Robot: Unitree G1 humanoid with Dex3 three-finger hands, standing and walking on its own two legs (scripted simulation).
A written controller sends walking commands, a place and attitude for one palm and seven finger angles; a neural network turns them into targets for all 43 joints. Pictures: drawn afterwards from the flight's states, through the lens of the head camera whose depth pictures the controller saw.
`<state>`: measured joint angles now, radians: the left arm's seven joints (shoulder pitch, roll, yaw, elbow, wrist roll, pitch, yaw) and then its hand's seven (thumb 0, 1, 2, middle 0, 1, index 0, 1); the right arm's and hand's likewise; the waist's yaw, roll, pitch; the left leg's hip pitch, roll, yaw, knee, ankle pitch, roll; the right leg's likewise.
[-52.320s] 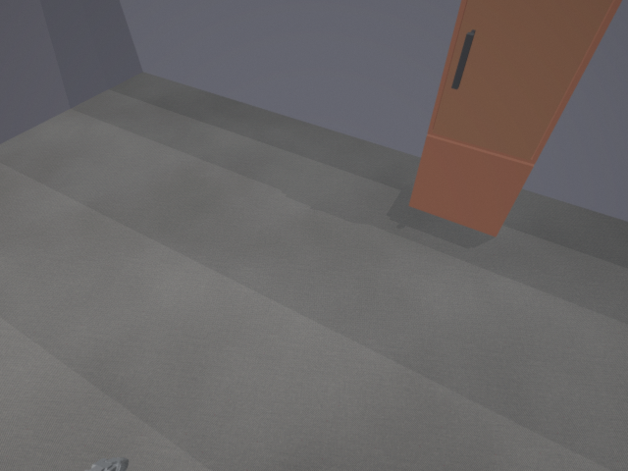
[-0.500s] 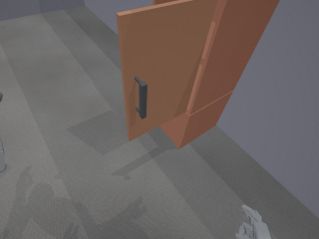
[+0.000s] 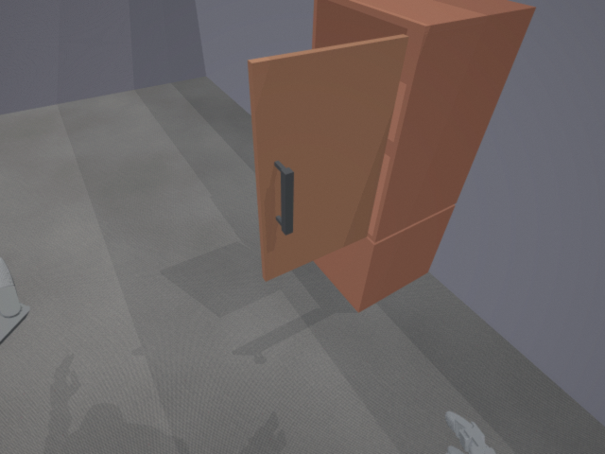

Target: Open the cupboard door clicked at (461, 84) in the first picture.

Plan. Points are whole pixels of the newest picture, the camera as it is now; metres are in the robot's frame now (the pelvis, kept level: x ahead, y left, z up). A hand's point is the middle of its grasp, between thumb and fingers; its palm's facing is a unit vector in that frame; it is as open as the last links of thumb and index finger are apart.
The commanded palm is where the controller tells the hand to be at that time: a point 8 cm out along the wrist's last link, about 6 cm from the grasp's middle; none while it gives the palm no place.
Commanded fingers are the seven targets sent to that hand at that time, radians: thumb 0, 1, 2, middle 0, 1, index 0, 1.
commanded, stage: stop stepping back and stand still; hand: left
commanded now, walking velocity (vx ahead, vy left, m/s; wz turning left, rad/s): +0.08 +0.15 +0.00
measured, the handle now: (283, 198) +0.66 +0.07 -0.04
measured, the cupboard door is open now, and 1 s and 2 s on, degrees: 88 88 88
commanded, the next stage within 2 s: let the arm hang, fingers relaxed in 0.12 s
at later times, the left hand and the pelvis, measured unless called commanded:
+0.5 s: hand out of the picture +0.08 +0.17 -0.15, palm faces +0.03 -0.99 -0.16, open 7.3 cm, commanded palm none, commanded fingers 0.00 0.90 0.90 -0.20 -0.30 -0.20 -0.30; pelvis -0.01 +0.00 +0.00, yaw +3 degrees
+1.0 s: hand out of the picture -0.01 +0.22 -0.16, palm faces +0.06 -0.97 -0.25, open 7.3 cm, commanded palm none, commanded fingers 0.00 0.90 0.90 -0.20 -0.30 -0.20 -0.30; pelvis -0.01 +0.02 +0.01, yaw +3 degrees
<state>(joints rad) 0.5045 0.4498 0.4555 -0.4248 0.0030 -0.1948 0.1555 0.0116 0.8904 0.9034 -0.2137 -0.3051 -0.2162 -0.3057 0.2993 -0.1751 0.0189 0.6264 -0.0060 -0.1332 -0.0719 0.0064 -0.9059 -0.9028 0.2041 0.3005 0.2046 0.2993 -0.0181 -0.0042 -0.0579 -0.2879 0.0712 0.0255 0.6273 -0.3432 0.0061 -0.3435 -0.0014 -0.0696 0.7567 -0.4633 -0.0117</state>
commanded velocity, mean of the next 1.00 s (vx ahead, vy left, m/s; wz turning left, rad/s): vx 0.01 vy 0.02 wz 0.00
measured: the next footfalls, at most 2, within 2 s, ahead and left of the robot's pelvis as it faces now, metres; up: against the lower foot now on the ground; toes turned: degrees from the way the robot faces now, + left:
right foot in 0.02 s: +0.05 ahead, -0.12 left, +0.00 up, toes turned +4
